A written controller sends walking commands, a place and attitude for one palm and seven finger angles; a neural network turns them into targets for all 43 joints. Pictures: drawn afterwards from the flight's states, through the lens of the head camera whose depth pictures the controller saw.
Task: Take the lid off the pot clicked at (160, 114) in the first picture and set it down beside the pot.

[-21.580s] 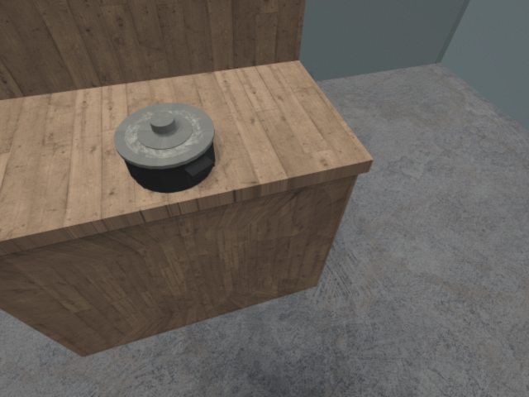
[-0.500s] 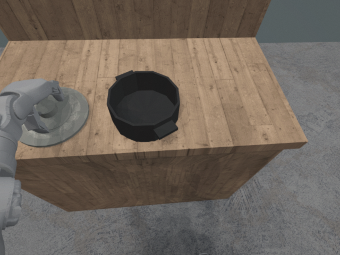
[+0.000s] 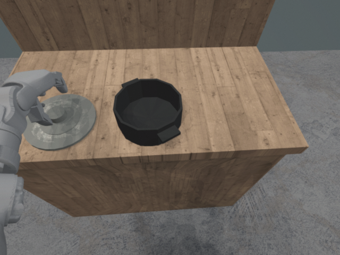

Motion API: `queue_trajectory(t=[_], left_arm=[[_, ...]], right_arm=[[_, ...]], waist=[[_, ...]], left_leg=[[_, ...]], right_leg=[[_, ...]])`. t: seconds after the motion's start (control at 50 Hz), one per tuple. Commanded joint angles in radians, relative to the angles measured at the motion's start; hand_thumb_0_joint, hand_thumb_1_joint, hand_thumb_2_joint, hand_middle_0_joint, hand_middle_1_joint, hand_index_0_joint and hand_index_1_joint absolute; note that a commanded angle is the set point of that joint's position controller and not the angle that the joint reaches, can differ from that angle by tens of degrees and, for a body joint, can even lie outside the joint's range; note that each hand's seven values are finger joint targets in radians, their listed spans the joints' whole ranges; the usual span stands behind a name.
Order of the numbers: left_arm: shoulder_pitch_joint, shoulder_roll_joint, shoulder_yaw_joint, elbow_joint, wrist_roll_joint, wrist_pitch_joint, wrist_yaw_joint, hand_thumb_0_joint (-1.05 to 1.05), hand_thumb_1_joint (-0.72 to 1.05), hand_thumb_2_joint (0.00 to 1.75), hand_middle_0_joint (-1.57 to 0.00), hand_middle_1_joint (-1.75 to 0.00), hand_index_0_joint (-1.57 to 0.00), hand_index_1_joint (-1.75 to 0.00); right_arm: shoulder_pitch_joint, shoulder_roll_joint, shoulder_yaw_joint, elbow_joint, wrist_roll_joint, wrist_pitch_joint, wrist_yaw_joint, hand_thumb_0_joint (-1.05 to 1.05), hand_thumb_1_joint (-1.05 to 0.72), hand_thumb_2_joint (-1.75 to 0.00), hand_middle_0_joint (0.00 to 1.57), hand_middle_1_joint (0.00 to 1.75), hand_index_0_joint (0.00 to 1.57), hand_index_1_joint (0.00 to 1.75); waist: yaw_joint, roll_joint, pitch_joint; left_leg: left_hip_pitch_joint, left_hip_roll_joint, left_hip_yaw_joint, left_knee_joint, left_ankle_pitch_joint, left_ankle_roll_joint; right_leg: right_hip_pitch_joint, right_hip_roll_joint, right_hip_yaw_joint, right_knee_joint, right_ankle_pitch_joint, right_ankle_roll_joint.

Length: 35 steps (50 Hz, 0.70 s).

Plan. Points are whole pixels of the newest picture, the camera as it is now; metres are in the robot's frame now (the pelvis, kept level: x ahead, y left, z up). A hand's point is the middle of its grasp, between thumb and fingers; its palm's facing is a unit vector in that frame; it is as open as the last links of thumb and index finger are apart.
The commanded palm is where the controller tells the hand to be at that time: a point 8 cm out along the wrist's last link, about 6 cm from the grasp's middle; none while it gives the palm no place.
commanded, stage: raise the empty hand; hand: left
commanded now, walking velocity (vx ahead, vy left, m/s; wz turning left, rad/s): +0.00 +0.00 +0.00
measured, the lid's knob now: (57, 114) +0.48 +0.29 +0.02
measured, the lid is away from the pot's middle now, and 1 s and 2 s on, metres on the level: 0.25 0.25 0.25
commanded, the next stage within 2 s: draw the hand back to the body in 0.84 s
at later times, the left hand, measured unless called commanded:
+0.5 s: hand (33, 84) +0.46 +0.29 +0.15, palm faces -0.32 -0.07 -0.94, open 11.0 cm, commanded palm +0.45 +0.29 +0.22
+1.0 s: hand (19, 79) +0.44 +0.29 +0.18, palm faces -0.31 -0.08 -0.95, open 11.0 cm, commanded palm +0.43 +0.29 +0.24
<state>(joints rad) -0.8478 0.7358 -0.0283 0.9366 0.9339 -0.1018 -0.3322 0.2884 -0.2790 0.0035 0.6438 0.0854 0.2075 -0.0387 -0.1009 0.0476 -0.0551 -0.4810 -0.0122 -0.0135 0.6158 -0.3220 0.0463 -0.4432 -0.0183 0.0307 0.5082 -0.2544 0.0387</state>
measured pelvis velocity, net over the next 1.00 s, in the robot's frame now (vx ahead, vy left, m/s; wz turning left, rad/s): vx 0.00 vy -0.01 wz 0.03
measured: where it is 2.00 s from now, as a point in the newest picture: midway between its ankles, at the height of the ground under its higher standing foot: outside the picture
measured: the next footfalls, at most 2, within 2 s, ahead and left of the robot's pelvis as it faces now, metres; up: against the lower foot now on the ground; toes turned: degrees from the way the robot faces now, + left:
none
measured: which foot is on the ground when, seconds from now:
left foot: down 0.00-1.00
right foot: down 0.00-1.00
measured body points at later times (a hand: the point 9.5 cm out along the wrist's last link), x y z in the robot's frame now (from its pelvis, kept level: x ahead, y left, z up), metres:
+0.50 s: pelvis +0.00 -0.01 +0.01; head +0.06 -0.01 +0.45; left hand +0.47 +0.29 +0.20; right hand +0.07 -0.28 -0.12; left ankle -0.02 +0.09 -0.73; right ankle -0.01 -0.16 -0.73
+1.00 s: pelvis +0.00 -0.01 +0.01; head +0.05 -0.02 +0.46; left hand +0.45 +0.29 +0.23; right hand +0.10 -0.28 -0.11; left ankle -0.02 +0.09 -0.73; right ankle -0.01 -0.16 -0.73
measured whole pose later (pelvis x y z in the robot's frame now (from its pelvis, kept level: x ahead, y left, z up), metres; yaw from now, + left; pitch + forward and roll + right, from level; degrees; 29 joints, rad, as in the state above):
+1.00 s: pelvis +0.00 -0.01 +0.01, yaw +2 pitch +7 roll -2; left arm -0.95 0.78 -0.05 0.81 0.90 -0.01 -0.49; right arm 0.22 -0.29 0.02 0.62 0.10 0.20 -0.03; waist -0.07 0.05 -0.02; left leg -0.36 -0.01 -0.04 0.51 -0.27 0.03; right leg -0.32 -0.02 0.00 0.41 -0.21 0.04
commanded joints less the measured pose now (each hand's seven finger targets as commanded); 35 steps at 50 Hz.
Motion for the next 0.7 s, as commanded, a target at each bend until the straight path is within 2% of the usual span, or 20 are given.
queue_trajectory(t=[0.0, 0.02, 0.04, 0.06, 0.1, 0.14, 0.18, 0.22, 0.28, 0.3, 0.32, 0.34, 0.38, 0.4, 0.42, 0.46, 0.52, 0.62, 0.64, 0.68], left_arm=[[-0.461, 0.358, 0.127, -0.208, -0.012, -0.015, 0.019, 0.00, -0.04, 0.71, -0.37, -0.82, -0.37, -0.82], [-0.483, 0.366, 0.126, -0.224, -0.007, -0.015, 0.020, 0.00, -0.04, 0.71, -0.37, -0.82, -0.37, -0.82], [-0.501, 0.308, 0.080, -0.227, -0.005, -0.011, 0.016, 0.00, -0.04, 0.71, -0.37, -0.82, -0.37, -0.82], [-0.489, 0.302, 0.080, -0.218, -0.009, -0.007, 0.016, 0.00, -0.04, 0.71, -0.37, -0.82, -0.37, -0.82], [-0.474, 0.344, 0.105, -0.165, -0.010, -0.002, 0.012, 0.00, -0.04, 0.71, -0.37, -0.82, -0.37, -0.82], [-0.516, 0.289, 0.051, -0.169, -0.010, 0.009, 0.000, 0.00, -0.04, 0.71, -0.37, -0.82, -0.37, -0.82], [-0.546, 0.304, 0.060, -0.212, -0.008, 0.008, -0.004, 0.00, -0.04, 0.71, -0.37, -0.82, -0.37, -0.82], [-0.577, 0.356, 0.100, -0.274, -0.007, 0.002, -0.005, 0.00, -0.04, 0.71, -0.37, -0.82, -0.37, -0.82], [-0.504, 0.297, 0.062, -0.148, -0.015, 0.020, -0.021, 0.00, -0.04, 0.71, -0.37, -0.82, -0.37, -0.82], [-0.510, 0.329, 0.077, -0.132, -0.014, 0.022, -0.023, 0.00, -0.04, 0.71, -0.37, -0.82, -0.37, -0.82], [-0.557, 0.358, 0.088, -0.193, -0.006, 0.024, -0.024, 0.00, -0.04, 0.71, -0.37, -0.82, -0.37, -0.82], [-0.574, 0.349, 0.085, -0.229, -0.004, 0.024, -0.025, 0.00, -0.04, 0.71, -0.37, -0.82, -0.37, -0.82], [-0.574, 0.371, 0.103, -0.248, -0.001, 0.025, -0.028, 0.00, -0.04, 0.71, -0.37, -0.82, -0.37, -0.82], [-0.569, 0.349, 0.086, -0.252, -0.008, 0.025, -0.034, 0.00, -0.04, 0.71, -0.37, -0.82, -0.37, -0.82], [-0.552, 0.379, 0.119, -0.270, -0.012, 0.029, -0.036, 0.00, -0.04, 0.71, -0.37, -0.82, -0.37, -0.82], [-0.514, 0.333, 0.083, -0.223, -0.017, 0.041, -0.050, 0.00, -0.04, 0.71, -0.37, -0.82, -0.37, -0.82], [-0.545, 0.385, 0.114, -0.282, -0.018, 0.050, -0.058, 0.00, -0.04, 0.71, -0.37, -0.82, -0.37, -0.82], [-0.540, 0.400, 0.133, -0.345, -0.022, 0.066, -0.074, 0.00, -0.04, 0.71, -0.37, -0.82, -0.37, -0.82], [-0.507, 0.352, 0.102, -0.291, -0.025, 0.076, -0.083, 0.00, -0.04, 0.71, -0.37, -0.82, -0.37, -0.82], [-0.538, 0.355, 0.095, -0.316, -0.028, 0.089, -0.093, 0.00, -0.04, 0.71, -0.37, -0.82, -0.37, -0.82]], right_arm=[[0.045, -0.175, -0.058, -0.089, -0.005, -0.019, -0.018, 0.00, -0.90, -0.90, 0.20, 0.30, 0.20, 0.30], [0.040, -0.169, -0.056, -0.094, -0.005, -0.016, -0.020, 0.00, -0.90, -0.90, 0.20, 0.30, 0.20, 0.30], [0.030, -0.161, -0.054, -0.094, -0.004, -0.019, -0.021, 0.00, -0.90, -0.90, 0.20, 0.30, 0.20, 0.30], [0.034, -0.161, -0.056, -0.090, -0.003, -0.022, -0.020, 0.00, -0.90, -0.90, 0.20, 0.30, 0.20, 0.30], [0.039, -0.173, -0.052, -0.086, -0.003, -0.025, -0.022, 0.00, -0.90, -0.90, 0.20, 0.30, 0.20, 0.30], [0.031, -0.168, -0.051, -0.084, 0.001, -0.026, -0.022, 0.00, -0.90, -0.90, 0.20, 0.30, 0.20, 0.30], [0.033, -0.167, -0.054, -0.088, 0.000, -0.032, -0.023, 0.00, -0.90, -0.90, 0.20, 0.30, 0.20, 0.30], [0.036, -0.167, -0.056, -0.095, -0.005, -0.034, -0.021, 0.00, -0.90, -0.90, 0.20, 0.30, 0.20, 0.30], [0.033, -0.169, -0.049, -0.082, 0.000, -0.033, -0.021, 0.00, -0.90, -0.90, 0.20, 0.30, 0.20, 0.30], [0.033, -0.178, -0.050, -0.080, 0.001, -0.034, -0.019, 0.00, -0.90, -0.90, 0.20, 0.30, 0.20, 0.30], [0.023, -0.176, -0.048, -0.088, 0.001, -0.031, -0.017, 0.00, -0.90, -0.90, 0.20, 0.30, 0.20, 0.30], [0.019, -0.168, -0.051, -0.099, -0.001, -0.035, -0.018, 0.00, -0.90, -0.90, 0.20, 0.30, 0.20, 0.30], [0.020, -0.170, -0.051, -0.099, 0.000, -0.035, -0.018, 0.00, -0.90, -0.90, 0.20, 0.30, 0.20, 0.30], [0.019, -0.169, -0.053, -0.102, -0.003, -0.037, -0.015, 0.00, -0.90, -0.90, 0.20, 0.30, 0.20, 0.30], [0.022, -0.169, -0.054, -0.105, -0.003, -0.035, -0.011, 0.00, -0.90, -0.90, 0.20, 0.30, 0.20, 0.30], [0.012, -0.168, -0.049, -0.105, 0.002, -0.033, -0.009, 0.00, -0.90, -0.90, 0.20, 0.30, 0.20, 0.30], [0.005, -0.174, -0.051, -0.114, 0.001, -0.030, -0.004, 0.00, -0.90, -0.90, 0.20, 0.30, 0.20, 0.30], [-0.011, -0.170, -0.053, -0.126, 0.001, -0.033, 0.002, 0.00, -0.90, -0.90, 0.20, 0.30, 0.20, 0.30], [-0.015, -0.166, -0.048, -0.125, 0.001, -0.034, 0.001, 0.00, -0.90, -0.90, 0.20, 0.30, 0.20, 0.30], [-0.018, -0.171, -0.049, -0.122, 0.007, -0.030, 0.005, 0.00, -0.90, -0.90, 0.20, 0.30, 0.20, 0.30]], waist=[[0.007, 0.060, -0.389], [0.004, 0.076, -0.404], [-0.003, 0.096, -0.391], [-0.001, 0.084, -0.374], [0.002, 0.044, -0.352], [-0.006, 0.049, -0.333], [-0.004, 0.069, -0.378], [0.003, 0.099, -0.432], [-0.004, 0.031, -0.336], [0.001, 0.034, -0.322], [0.006, 0.056, -0.351], [0.007, 0.070, -0.386], [0.008, 0.088, -0.402], [0.004, 0.097, -0.396], [0.011, 0.079, -0.410], [0.007, 0.053, -0.368], [0.015, 0.055, -0.390], [0.019, 0.076, -0.412], [0.014, 0.050, -0.372], [0.014, 0.044, -0.354]], left_leg=[[0.324, -0.012, -0.004, -0.057, 0.457, 0.034], [0.323, -0.016, -0.004, -0.063, 0.455, 0.033], [0.330, -0.017, -0.005, -0.066, 0.450, 0.031], [0.337, -0.012, -0.007, -0.069, 0.451, 0.030], [0.297, -0.017, 0.001, -0.079, 0.405, 0.033], [0.296, -0.018, 0.003, -0.091, 0.361, 0.033], [0.337, -0.019, -0.003, -0.088, 0.398, 0.035], [0.382, -0.016, -0.012, -0.085, 0.470, 0.033], [0.319, -0.017, 0.001, -0.093, 0.429, 0.032], [0.297, -0.019, 0.006, -0.098, 0.409, 0.031], [0.306, -0.019, 0.005, -0.106, 0.399, 0.031], [0.331, -0.023, 0.003, -0.101, 0.431, 0.034], [0.357, -0.018, -0.005, -0.099, 0.489, 0.032], [0.370, -0.018, -0.005, -0.095, 0.525, 0.031], [0.378, -0.015, -0.010, -0.096, 0.541, 0.033], [0.347, -0.017, -0.004, -0.104, 0.503, 0.031], [0.351, -0.021, -0.002, -0.111, 0.512, 0.034], [0.389, -0.022, -0.011, -0.113, 0.561, 0.034], [0.368, -0.027, -0.009, -0.112, 0.545, 0.034], [0.368, -0.022, -0.008, -0.122, 0.522, 0.030]], right_leg=[[0.094, 0.064, -0.085, -0.036, 0.294, -0.086], [0.108, 0.066, -0.086, -0.034, 0.298, -0.085], [0.093, 0.066, -0.089, -0.039, 0.290, -0.085], [0.083, 0.067, -0.093, -0.043, 0.280, -0.084], [0.109, 0.064, -0.089, -0.049, 0.285, -0.087], [0.095, 0.065, -0.091, -0.058, 0.259, -0.084], [0.111, 0.066, -0.088, -0.058, 0.277, -0.085], [0.139, 0.066, -0.085, -0.057, 0.310, -0.085], [0.119, 0.065, -0.093, -0.065, 0.304, -0.081], [0.132, 0.060, -0.088, -0.068, 0.309, -0.085], [0.155, 0.060, -0.086, -0.066, 0.311, -0.084], [0.172, 0.061, -0.085, -0.064, 0.334, -0.085], [0.178, 0.062, -0.087, -0.066, 0.356, -0.084], [0.172, 0.061, -0.087, -0.069, 0.370, -0.086], [0.189, 0.064, -0.087, -0.070, 0.377, -0.082], [0.181, 0.063, -0.093, -0.075, 0.365, -0.079], [0.220, 0.063, -0.088, -0.079, 0.390, -0.080], [0.237, 0.062, -0.087, -0.088, 0.403, -0.078], [0.223, 0.064, -0.093, -0.092, 0.399, -0.078], [0.215, 0.063, -0.095, -0.097, 0.385, -0.077]])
